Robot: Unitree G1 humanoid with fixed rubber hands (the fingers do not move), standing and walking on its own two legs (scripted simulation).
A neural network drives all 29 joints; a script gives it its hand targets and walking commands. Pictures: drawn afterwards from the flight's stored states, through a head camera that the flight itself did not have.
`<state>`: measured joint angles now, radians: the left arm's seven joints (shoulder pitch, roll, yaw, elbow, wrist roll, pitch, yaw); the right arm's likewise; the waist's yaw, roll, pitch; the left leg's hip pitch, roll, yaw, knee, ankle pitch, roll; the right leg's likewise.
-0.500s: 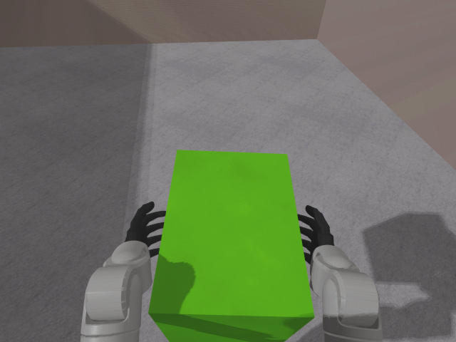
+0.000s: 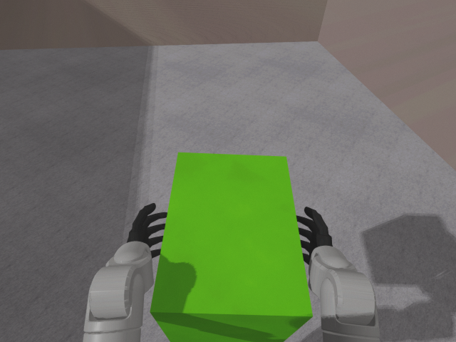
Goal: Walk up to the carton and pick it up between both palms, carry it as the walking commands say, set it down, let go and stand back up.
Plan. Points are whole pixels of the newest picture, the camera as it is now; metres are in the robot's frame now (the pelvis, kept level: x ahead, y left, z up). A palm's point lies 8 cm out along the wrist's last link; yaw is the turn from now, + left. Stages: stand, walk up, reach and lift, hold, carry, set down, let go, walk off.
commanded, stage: carry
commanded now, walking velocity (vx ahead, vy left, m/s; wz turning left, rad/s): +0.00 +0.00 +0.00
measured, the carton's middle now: (228, 251) +0.30 +0.00 +0.01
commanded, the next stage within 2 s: none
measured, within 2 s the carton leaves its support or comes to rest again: neither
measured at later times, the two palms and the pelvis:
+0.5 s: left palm (140, 247) +0.27 +0.14 +0.07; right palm (316, 251) +0.27 -0.15 +0.07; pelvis +0.00 +0.00 +0.00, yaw +0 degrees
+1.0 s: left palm (139, 247) +0.27 +0.15 +0.07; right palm (313, 251) +0.27 -0.14 +0.06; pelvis +0.00 +0.01 +0.00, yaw +0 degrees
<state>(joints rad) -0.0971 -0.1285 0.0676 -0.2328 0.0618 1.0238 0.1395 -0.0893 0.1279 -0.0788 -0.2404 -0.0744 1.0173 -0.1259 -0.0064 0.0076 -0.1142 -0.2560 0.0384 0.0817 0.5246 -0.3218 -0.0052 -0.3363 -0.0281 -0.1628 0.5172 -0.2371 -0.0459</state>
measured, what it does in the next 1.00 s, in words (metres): stands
